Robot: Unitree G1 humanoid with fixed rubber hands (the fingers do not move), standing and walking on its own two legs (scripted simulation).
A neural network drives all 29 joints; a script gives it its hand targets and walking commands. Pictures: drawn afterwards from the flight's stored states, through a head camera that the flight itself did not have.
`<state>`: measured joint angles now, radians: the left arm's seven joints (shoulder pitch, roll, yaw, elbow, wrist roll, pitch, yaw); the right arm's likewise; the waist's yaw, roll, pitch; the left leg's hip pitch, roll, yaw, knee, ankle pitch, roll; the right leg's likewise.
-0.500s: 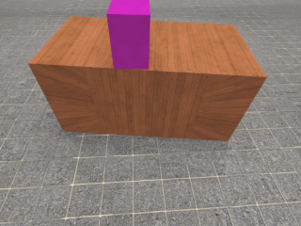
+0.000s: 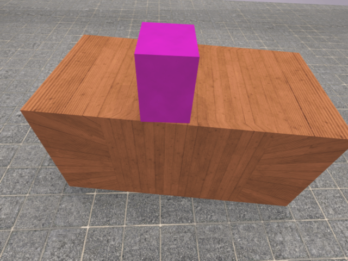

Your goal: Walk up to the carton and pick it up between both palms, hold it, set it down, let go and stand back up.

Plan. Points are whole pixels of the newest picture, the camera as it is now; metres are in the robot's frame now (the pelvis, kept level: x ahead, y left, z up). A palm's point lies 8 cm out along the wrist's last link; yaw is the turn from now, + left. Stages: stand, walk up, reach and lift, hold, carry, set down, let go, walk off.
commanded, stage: walk up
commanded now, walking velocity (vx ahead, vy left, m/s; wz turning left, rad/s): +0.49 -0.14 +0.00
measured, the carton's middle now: (166, 74) +0.80 +0.02 +0.01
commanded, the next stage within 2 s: none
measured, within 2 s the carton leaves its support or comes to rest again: neither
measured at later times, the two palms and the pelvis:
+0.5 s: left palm (102, 227) +0.26 +0.18 -0.11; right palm out of the picture +0.18 -0.31 -0.16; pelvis +0.20 -0.07 +0.00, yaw -1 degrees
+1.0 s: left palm (70, 251) +0.22 +0.26 -0.16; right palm (230, 193) +0.36 -0.18 -0.12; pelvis +0.28 +0.04 +0.00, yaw +2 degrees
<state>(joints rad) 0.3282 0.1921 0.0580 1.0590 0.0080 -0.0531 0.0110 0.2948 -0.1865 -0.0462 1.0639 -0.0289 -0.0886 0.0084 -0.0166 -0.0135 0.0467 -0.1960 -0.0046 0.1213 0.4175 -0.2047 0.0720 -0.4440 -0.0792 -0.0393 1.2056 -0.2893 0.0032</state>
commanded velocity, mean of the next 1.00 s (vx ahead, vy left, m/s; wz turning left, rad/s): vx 0.25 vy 0.07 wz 0.02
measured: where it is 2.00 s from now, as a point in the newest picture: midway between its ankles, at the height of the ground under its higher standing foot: (157, 247)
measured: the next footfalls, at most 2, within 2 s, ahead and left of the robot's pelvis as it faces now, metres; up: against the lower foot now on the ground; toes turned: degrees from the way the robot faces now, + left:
right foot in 0.32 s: +0.30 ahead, -0.17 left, +0.00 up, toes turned -9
left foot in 0.88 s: +0.38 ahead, +0.16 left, +0.00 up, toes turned +7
